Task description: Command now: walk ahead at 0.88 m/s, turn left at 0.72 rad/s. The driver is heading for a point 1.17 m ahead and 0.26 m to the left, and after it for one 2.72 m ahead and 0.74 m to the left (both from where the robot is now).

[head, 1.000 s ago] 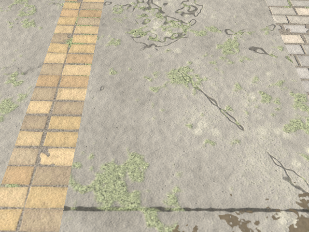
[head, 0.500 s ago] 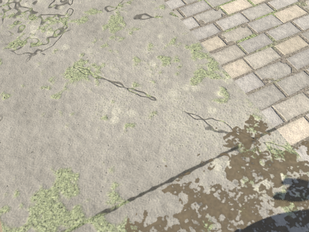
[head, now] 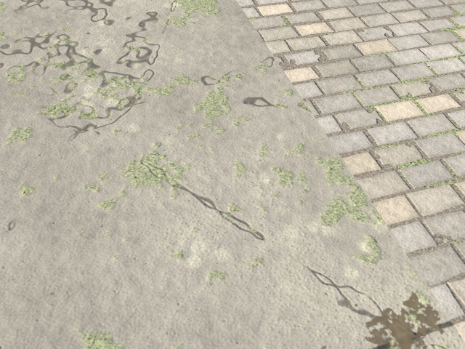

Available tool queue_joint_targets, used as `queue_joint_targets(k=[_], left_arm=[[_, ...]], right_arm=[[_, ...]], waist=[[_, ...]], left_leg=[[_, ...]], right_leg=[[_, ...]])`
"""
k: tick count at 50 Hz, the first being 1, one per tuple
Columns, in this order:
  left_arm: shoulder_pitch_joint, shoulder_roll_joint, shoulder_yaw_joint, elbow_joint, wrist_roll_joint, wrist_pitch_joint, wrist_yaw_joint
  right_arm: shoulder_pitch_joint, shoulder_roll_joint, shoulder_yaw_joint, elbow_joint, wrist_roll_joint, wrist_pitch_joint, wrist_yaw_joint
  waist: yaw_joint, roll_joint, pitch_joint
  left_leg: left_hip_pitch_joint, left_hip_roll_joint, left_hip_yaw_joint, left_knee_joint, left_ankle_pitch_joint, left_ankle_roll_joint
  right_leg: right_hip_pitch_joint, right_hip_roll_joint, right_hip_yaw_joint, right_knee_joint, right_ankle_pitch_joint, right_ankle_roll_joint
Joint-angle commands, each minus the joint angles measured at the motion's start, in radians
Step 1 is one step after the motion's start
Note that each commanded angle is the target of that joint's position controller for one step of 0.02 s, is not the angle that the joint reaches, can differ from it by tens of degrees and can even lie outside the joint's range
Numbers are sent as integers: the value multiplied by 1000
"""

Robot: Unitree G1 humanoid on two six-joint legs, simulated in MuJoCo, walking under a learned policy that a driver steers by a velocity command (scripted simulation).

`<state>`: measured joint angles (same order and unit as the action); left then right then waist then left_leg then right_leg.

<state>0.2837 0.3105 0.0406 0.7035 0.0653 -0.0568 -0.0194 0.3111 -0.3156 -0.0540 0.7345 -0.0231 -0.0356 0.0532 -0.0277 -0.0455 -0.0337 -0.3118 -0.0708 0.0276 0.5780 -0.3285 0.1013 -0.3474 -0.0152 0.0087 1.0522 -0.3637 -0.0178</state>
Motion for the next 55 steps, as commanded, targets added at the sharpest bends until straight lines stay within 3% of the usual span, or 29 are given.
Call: queue_joint_targets(k=[1,5,9,12,14,15,16,17,18,19,21,24,27,30,33,36,37,38,39,40,41,42,43,44,45,46,48,51,55], left_arm=[[-146,109,10,-137,11,-44,-13],[-221,84,-12,-156,6,6,-25],[-393,47,-39,-208,-15,-1,-32],[-447,60,-41,-236,-29,-8,-26],[-308,103,-24,-198,-32,-10,-7],[-139,158,0,-151,-39,-12,12],[91,197,25,-92,-46,-10,36],[298,262,54,-57,-17,-14,62],[235,316,61,-62,23,-16,56],[109,246,60,-79,-2,-8,51],[6,111,33,-63,-8,-8,43],[58,48,12,19,-23,-34,34],[86,36,8,66,-42,-64,15],[57,57,8,85,-30,-85,9],[150,103,11,136,-39,-90,8],[192,198,23,165,-38,-67,25],[194,224,25,178,-37,-48,35],[174,236,24,181,-33,-32,42],[159,211,18,174,-41,-27,40],[256,27,-16,143,-52,-29,16],[284,81,-3,121,-112,-29,36],[146,121,10,102,-107,-30,48],[140,77,0,106,-98,-32,44],[152,53,-1,136,-82,-21,39],[139,80,27,138,-138,-27,45],[146,73,29,140,-144,-15,44],[129,29,33,121,-124,11,40],[22,-24,16,52,-96,8,22],[8,4,27,24,-77,2,-33]], right_arm=[[144,-175,-49,-16,14,-11,-24],[160,-144,-37,10,24,-35,-34],[205,-152,-45,49,25,-37,-42],[211,-170,-50,74,33,-42,-53],[143,-210,-58,68,37,-46,-57],[124,-243,-66,67,29,-50,-52],[60,-256,-69,57,20,-57,-47],[48,-141,-41,38,8,-70,-47],[164,18,0,-9,55,-61,-46],[94,-77,0,-11,34,-47,-47],[-1,-123,-13,4,1,-21,-27],[-73,-47,5,-32,-14,18,8],[-185,-15,26,-101,-19,37,28],[-276,-21,42,-145,-10,27,40],[-394,-8,61,-158,-16,8,56],[-348,-47,55,-128,-26,-5,36],[-241,-80,42,-98,-36,-8,22],[-33,-124,18,-31,-32,-8,4],[146,-179,-8,27,-47,-8,-19],[113,-265,-25,34,-67,-12,-43],[137,-280,-39,0,-49,-20,-46],[93,-223,-34,22,-23,-30,-50],[38,-164,-18,47,-13,-44,-46],[-13,-100,-5,54,-17,-53,-42],[-109,-43,1,6,30,-71,-32],[-135,-25,5,14,23,-83,-29],[-193,-18,3,18,17,-90,-42],[-283,-40,-1,5,18,-78,-81],[-198,-107,-15,8,39,-45,-127]], waist=[[-36,54,46],[-13,90,136],[-60,113,150],[-68,138,127],[14,136,39],[92,131,-72],[223,127,-164],[282,9,-291],[138,-300,-389],[127,-236,-282],[92,-20,-59],[48,-34,68],[30,-23,124],[-5,-10,176],[36,51,221],[-13,-33,134],[-78,-67,54],[-174,-86,-56],[-249,-64,-134],[-94,220,-229],[-112,165,-443],[-99,13,-301],[-40,38,-115],[5,13,-27],[8,63,-45],[39,98,-37],[80,104,19],[92,123,105],[54,119,-5]], left_leg=[[396,269,-563,-375,-206,162],[241,173,-441,-450,48,166],[206,123,-386,-425,407,152],[248,165,-418,-414,650,126],[226,149,-389,-284,945,70],[195,137,-383,-97,1058,44],[84,103,-374,154,996,25],[-61,30,-317,500,603,25],[-315,-71,-227,785,-190,12],[-392,-8,-185,833,-72,29],[-384,96,-138,768,64,21],[-388,168,-125,723,65,1],[-474,196,-108,693,145,-10],[-421,159,-73,459,300,-8],[-251,91,71,195,394,35],[-152,-12,134,111,265,74],[-5,-42,118,87,190,90],[228,-46,69,45,150,112],[484,34,-29,-26,177,126],[755,384,-392,7,313,141],[857,548,-737,-68,610,227],[693,477,-521,-86,850,183],[507,439,-391,-123,924,166],[385,395,-292,-163,916,120],[331,355,-204,-221,851,127],[271,337,-152,-253,855,98],[175,314,-55,-314,869,79],[35,210,145,-362,827,29],[190,212,203,-190,940,-15]], right_leg=[[-530,-58,58,111,104,12],[-475,-49,-3,-32,166,67],[-382,7,-50,-294,303,78],[-249,29,-42,-431,390,42],[33,79,-38,-496,341,13],[256,96,-34,-462,259,1],[503,40,-11,-454,201,-9],[721,-166,210,-469,-190,-30],[833,-452,751,-699,-551,-101],[676,-412,886,-827,-645,-112],[421,-341,543,-799,-335,-115],[253,-282,260,-861,-64,-88],[218,-276,79,-916,156,-78],[145,-199,-122,-980,350,-64],[156,-194,-210,-1075,599,-70],[397,-235,-241,-870,1310,-73],[410,-250,-236,-690,1423,-80],[364,-256,-216,-447,1422,-87],[203,-207,-207,-120,1187,-74],[-139,-24,-151,309,-121,-40],[-282,69,87,552,-180,-50],[-292,-2,120,482,-32,-52],[-299,-33,75,375,-4,-45],[-272,-64,70,286,7,-36],[-234,-97,110,284,1,-3],[-183,-113,109,247,44,7],[-173,-115,74,151,69,34],[-144,-74,-42,-144,270,45],[-36,33,-153,-401,515,29]])
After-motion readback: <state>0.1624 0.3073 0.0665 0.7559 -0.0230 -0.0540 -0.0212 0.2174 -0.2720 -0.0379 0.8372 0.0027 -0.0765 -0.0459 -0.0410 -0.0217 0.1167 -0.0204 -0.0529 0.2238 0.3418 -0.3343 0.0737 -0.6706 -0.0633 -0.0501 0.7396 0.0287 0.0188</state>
